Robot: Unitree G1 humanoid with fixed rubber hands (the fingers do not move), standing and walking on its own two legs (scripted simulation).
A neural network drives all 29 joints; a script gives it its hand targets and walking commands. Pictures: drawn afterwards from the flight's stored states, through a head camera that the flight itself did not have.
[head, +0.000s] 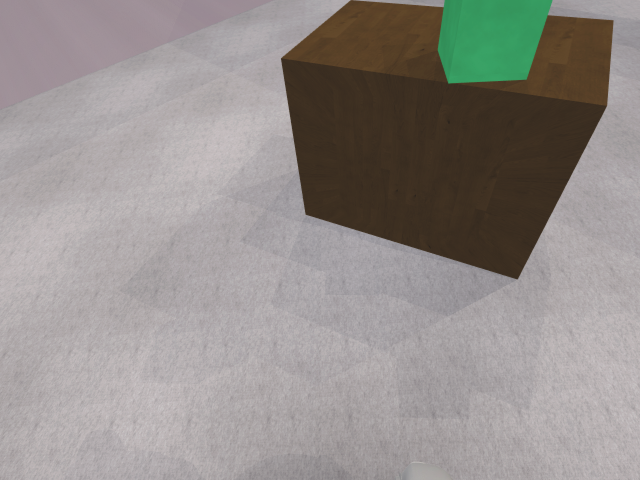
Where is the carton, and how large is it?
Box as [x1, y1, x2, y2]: [438, 0, 552, 82]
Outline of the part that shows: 445,0 438,44 438,52 448,82 526,79 552,0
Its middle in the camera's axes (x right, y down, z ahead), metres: +0.43 -0.59 +0.99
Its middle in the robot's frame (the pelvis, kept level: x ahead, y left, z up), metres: +1.14 -0.46 +0.08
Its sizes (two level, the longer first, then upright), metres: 0.210 0.200 0.250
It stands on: a pedestal, 0.69 m high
